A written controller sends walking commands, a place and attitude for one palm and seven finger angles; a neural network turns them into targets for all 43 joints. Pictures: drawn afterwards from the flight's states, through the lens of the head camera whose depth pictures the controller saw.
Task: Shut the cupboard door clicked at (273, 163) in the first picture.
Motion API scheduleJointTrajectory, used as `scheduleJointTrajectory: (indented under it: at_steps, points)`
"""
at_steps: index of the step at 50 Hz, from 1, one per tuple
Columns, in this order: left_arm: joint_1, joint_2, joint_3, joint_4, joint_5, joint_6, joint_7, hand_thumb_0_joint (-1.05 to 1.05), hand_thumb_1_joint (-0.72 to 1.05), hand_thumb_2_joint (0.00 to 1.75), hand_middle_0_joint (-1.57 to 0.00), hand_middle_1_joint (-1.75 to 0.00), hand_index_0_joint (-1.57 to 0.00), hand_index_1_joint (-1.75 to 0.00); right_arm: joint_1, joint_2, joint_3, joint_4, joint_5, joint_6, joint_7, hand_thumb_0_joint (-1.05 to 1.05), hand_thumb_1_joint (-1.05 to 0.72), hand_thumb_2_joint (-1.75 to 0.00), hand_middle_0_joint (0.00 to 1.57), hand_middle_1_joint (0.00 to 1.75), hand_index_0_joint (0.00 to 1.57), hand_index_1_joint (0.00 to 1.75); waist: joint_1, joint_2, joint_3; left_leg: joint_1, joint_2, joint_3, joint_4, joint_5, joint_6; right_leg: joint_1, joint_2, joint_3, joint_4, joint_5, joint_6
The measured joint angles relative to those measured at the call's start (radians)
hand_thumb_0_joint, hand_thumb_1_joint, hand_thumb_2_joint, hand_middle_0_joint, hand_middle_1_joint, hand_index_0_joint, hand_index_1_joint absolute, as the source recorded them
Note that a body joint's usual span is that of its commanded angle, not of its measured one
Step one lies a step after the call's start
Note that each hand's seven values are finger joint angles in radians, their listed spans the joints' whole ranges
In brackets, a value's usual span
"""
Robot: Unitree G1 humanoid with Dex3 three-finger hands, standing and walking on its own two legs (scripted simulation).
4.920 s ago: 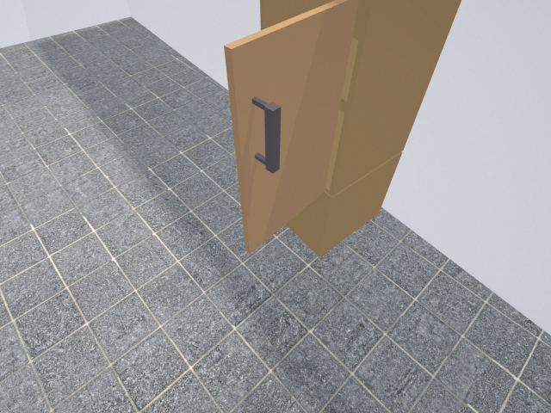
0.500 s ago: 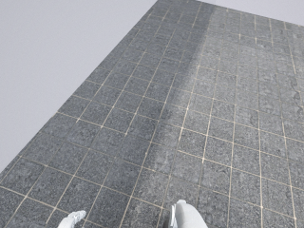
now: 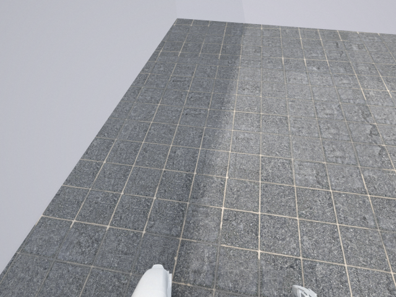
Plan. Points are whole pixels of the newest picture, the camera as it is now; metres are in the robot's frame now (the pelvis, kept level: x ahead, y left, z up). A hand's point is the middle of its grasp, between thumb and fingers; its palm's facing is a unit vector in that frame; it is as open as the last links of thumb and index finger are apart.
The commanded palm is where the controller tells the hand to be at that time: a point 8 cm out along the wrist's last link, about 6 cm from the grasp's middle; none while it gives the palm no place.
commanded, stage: walk around to get in front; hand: left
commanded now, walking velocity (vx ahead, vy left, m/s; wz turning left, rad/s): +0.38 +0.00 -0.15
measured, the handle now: out of the picture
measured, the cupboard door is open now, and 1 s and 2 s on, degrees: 97 97 97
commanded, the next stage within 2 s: walk to a spot facing it in 0.22 s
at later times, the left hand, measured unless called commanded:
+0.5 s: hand (141, 224) +0.32 +0.20 -0.18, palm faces -0.07 -0.97 -0.21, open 7.3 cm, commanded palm none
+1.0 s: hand (156, 197) +0.41 +0.17 -0.19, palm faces +0.28 -0.94 -0.18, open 7.2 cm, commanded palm none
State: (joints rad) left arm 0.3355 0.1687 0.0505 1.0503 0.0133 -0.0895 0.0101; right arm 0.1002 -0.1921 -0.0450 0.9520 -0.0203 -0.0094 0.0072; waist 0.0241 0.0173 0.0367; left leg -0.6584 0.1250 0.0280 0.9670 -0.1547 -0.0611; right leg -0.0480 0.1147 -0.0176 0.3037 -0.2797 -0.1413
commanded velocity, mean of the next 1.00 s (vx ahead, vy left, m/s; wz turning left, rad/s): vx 0.10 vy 0.00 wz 0.35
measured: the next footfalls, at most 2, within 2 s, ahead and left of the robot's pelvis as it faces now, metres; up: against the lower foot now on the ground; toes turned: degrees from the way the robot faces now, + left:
left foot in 0.22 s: +0.26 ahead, +0.10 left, +0.00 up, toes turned +2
right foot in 0.62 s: +0.39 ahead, -0.13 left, +0.00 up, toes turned -7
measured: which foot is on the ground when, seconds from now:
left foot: up 0.00-0.20, down 0.22-0.64, up 0.66-1.00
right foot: down 0.00-0.22, up 0.24-0.60, down 0.62-1.00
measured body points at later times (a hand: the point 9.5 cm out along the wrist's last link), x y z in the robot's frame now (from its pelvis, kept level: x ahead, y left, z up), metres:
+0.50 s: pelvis +0.25 +0.01 +0.00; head +0.29 +0.02 +0.45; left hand +0.32 +0.25 -0.16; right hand +0.19 -0.23 -0.15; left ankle +0.22 +0.10 -0.74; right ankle +0.30 -0.14 -0.70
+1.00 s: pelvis +0.35 -0.02 -0.02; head +0.39 +0.01 +0.43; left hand +0.39 +0.22 -0.17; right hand +0.52 -0.25 -0.14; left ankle +0.35 +0.09 -0.73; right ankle +0.36 -0.13 -0.74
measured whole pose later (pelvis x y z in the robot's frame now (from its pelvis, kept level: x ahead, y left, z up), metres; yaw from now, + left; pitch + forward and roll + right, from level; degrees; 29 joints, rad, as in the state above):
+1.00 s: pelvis +0.35 -0.02 -0.02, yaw +15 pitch +1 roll +0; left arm 0.14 0.18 0.06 0.93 0.03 -0.02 0.02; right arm 0.12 -0.23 -0.07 0.92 -0.02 0.05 0.02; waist -0.01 -0.05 0.06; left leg -0.42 0.07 0.13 0.74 -0.35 -0.05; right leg -0.24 -0.16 -0.35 0.63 -0.37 0.00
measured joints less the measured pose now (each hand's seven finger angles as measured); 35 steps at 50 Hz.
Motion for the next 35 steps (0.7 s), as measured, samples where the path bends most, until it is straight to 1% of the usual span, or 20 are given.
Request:
scheduleJointTrajectory:
  at_steps: [6,8,10,11,12,13,14,15,16,17,18,20,23,26,29,30,31,32,34,35]
  points:
    - [0.120,-0.039,-0.026,0.058,0.003,0.002,0.015,0.00,0.92,0.90,-0.19,-0.30,-0.20,-0.30,-0.079,0.008,0.008,-0.001,0.005,0.004,0.014,0.01,-0.91,-0.90,0.20,0.30,0.20,0.30,0.047,-0.013,0.004,0.052,-0.061,0.055,-0.145,-0.015,0.023,0.130,-0.001,0.045,-0.047,-0.074,0.007]
    - [0.153,-0.047,-0.030,0.081,0.004,0.005,0.017,0.01,0.91,0.90,-0.19,-0.30,-0.20,-0.30,-0.098,0.020,0.013,-0.002,0.005,-0.002,0.014,0.01,-0.91,-0.90,0.20,0.30,0.20,0.30,0.054,-0.030,0.012,0.096,-0.093,0.079,-0.225,-0.047,0.043,0.163,-0.009,0.060,-0.037,-0.111,0.012]
    - [0.179,-0.054,-0.031,0.110,0.004,0.009,0.018,0.01,0.91,0.90,-0.20,-0.30,-0.20,-0.30,-0.101,0.033,0.020,-0.002,0.003,-0.020,0.009,0.01,-0.91,-0.90,0.20,0.30,0.20,0.30,0.049,-0.041,0.018,0.172,-0.128,0.104,-0.326,-0.041,0.074,0.168,-0.013,0.062,0.046,-0.156,0.026]
    - [0.197,-0.062,-0.030,0.121,0.001,0.012,0.017,0.01,0.91,0.90,-0.20,-0.30,-0.20,-0.30,-0.093,0.036,0.025,-0.004,-0.001,-0.032,0.006,0.01,-0.91,-0.90,0.20,0.30,0.20,0.30,0.046,-0.032,0.013,0.223,-0.129,0.104,-0.378,-0.010,0.101,0.134,-0.001,0.059,0.159,-0.177,0.041]
    - [0.202,-0.065,-0.029,0.130,-0.005,0.018,0.014,0.01,0.91,0.90,-0.20,-0.30,-0.20,-0.30,-0.084,0.043,0.026,-0.004,-0.009,-0.046,0.000,0.01,-0.91,-0.90,0.20,0.30,0.20,0.30,0.040,-0.036,0.011,0.235,-0.125,0.111,-0.366,-0.020,0.124,0.057,-0.004,0.046,0.357,-0.165,0.063]
    - [0.194,-0.066,-0.027,0.134,-0.007,0.026,0.011,0.01,0.91,0.90,-0.20,-0.30,-0.20,-0.30,-0.070,0.050,0.027,-0.006,-0.008,-0.054,-0.004,0.01,-0.91,-0.90,0.20,0.30,0.20,0.30,0.037,-0.049,0.017,0.246,-0.127,0.127,-0.341,-0.056,0.136,-0.029,-0.018,0.039,0.570,-0.164,0.075]
    - [0.179,-0.064,-0.024,0.134,-0.004,0.034,0.009,0.01,0.91,0.90,-0.20,-0.30,-0.20,-0.30,-0.048,0.053,0.029,-0.005,-0.006,-0.060,-0.008,0.01,-0.91,-0.90,0.20,0.30,0.20,0.30,0.036,-0.059,0.019,0.264,-0.128,0.140,-0.333,-0.089,0.141,-0.112,-0.034,0.036,0.749,-0.153,0.085]
    - [0.158,-0.063,-0.020,0.129,0.000,0.041,0.005,0.01,0.91,0.90,-0.20,-0.30,-0.20,-0.30,-0.021,0.054,0.029,-0.001,-0.005,-0.064,-0.013,0.01,-0.91,-0.90,0.20,0.30,0.21,0.30,0.034,-0.063,0.019,0.288,-0.130,0.149,-0.343,-0.112,0.141,-0.190,-0.055,0.030,0.879,-0.129,0.094]
    - [0.132,-0.060,-0.014,0.120,0.006,0.049,-0.001,0.01,0.91,0.90,-0.20,-0.30,-0.20,-0.30,0.008,0.054,0.028,0.009,-0.005,-0.067,-0.020,0.01,-0.91,-0.90,0.20,0.30,0.21,0.30,0.032,-0.063,0.020,0.315,-0.131,0.154,-0.365,-0.122,0.135,-0.260,-0.079,0.024,0.960,-0.098,0.103]
    - [0.102,-0.057,-0.009,0.106,0.011,0.055,-0.006,0.01,0.91,0.90,-0.20,-0.30,-0.20,-0.30,0.038,0.053,0.027,0.023,-0.005,-0.070,-0.026,0.01,-0.91,-0.90,0.20,0.30,0.20,0.30,0.029,-0.060,0.021,0.344,-0.132,0.156,-0.396,-0.119,0.123,-0.321,-0.103,0.020,0.997,-0.069,0.112]
    - [0.072,-0.053,-0.004,0.089,0.015,0.059,-0.009,0.01,0.91,0.90,-0.20,-0.30,-0.20,-0.30,0.069,0.053,0.027,0.042,-0.004,-0.073,-0.031,0.01,-0.91,-0.90,0.20,0.30,0.20,0.30,0.026,-0.057,0.022,0.373,-0.133,0.157,-0.428,-0.116,0.122,-0.375,-0.125,0.020,1.000,-0.047,0.122]
    - [0.013,-0.046,0.000,0.054,0.017,0.059,-0.009,0.01,0.91,0.90,-0.19,-0.30,-0.20,-0.30,0.125,0.036,0.009,0.074,0.005,-0.078,-0.050,0.00,-0.94,-0.90,0.20,0.30,0.21,0.30,0.011,-0.049,0.021,0.426,-0.134,0.154,-0.489,-0.110,0.125,-0.454,-0.163,0.021,0.929,-0.026,0.142]
    - [-0.080,-0.013,0.005,0.021,0.026,0.067,0.007,0.02,0.94,0.90,-0.19,-0.30,-0.20,-0.30,0.208,0.014,0.013,0.124,0.005,-0.067,-0.048,-0.01,-0.96,-0.90,0.20,0.30,0.21,0.30,-0.019,-0.042,0.022,0.488,-0.128,0.132,-0.546,-0.112,0.117,-0.492,-0.199,0.003,0.702,0.027,0.160]
    - [-0.158,0.037,0.008,-0.008,0.017,0.070,0.005,0.03,0.96,0.90,-0.19,-0.30,-0.20,-0.30,0.286,0.015,0.019,0.164,0.005,-0.044,-0.041,0.00,-0.95,-0.90,0.20,0.30,0.20,0.30,-0.052,-0.039,0.027,0.521,-0.121,0.097,-0.544,-0.144,0.097,-0.472,-0.200,-0.015,0.513,0.072,0.169]
    - [-0.222,0.062,0.009,-0.039,0.012,0.073,0.002,0.03,0.95,0.90,-0.19,-0.30,-0.19,-0.30,0.348,0.024,0.021,0.191,0.002,-0.013,-0.035,0.00,-0.94,-0.90,0.20,0.30,0.20,0.30,-0.077,-0.030,0.029,0.533,-0.113,0.061,-0.503,-0.196,0.074,-0.423,-0.178,-0.041,0.404,0.081,0.174]
    - [-0.238,0.065,0.008,-0.052,0.010,0.070,0.001,0.02,0.95,0.90,-0.19,-0.30,-0.19,-0.30,0.364,0.027,0.020,0.196,0.002,-0.003,-0.033,0.00,-0.93,-0.90,0.20,0.30,0.20,0.30,-0.084,-0.025,0.028,0.531,-0.110,0.048,-0.478,-0.218,0.065,-0.393,-0.169,-0.053,0.358,0.095,0.175]
    - [-0.250,0.067,0.007,-0.065,0.008,0.063,0.000,0.02,0.94,0.90,-0.19,-0.30,-0.19,-0.30,0.381,0.031,0.020,0.198,0.004,0.006,-0.030,0.01,-0.93,-0.90,0.20,0.30,0.20,0.30,-0.090,-0.023,0.026,0.522,-0.110,0.033,-0.441,-0.246,0.056,-0.357,-0.166,-0.067,0.309,0.126,0.166]
    - [-0.265,0.064,0.006,-0.075,0.009,0.052,0.002,0.02,0.94,0.90,-0.19,-0.30,-0.19,-0.30,0.386,0.033,0.018,0.201,0.008,0.013,-0.026,0.01,-0.92,-0.90,0.20,0.30,0.20,0.30,-0.092,-0.016,0.027,0.492,-0.105,0.022,-0.373,-0.269,0.049,-0.341,-0.167,-0.083,0.303,0.074,0.144]
    - [-0.291,0.049,-0.002,-0.096,0.006,0.036,0.010,0.01,0.93,0.90,-0.19,-0.30,-0.19,-0.30,0.363,0.037,0.014,0.197,0.014,0.033,-0.024,0.01,-0.92,-0.90,0.20,0.30,0.20,0.30,-0.102,-0.008,0.046,0.388,-0.103,0.007,-0.118,-0.389,0.032,-0.333,-0.179,-0.117,0.339,0.000,0.111]
    - [-0.295,0.040,-0.007,-0.107,0.005,0.036,0.014,0.01,0.93,0.90,-0.19,-0.30,-0.19,-0.30,0.346,0.039,0.012,0.190,0.015,0.042,-0.022,0.01,-0.92,-0.90,0.20,0.30,0.20,0.30,-0.103,-0.011,0.052,0.337,-0.103,0.009,0.006,-0.412,0.026,-0.319,-0.189,-0.131,0.340,-0.013,0.103]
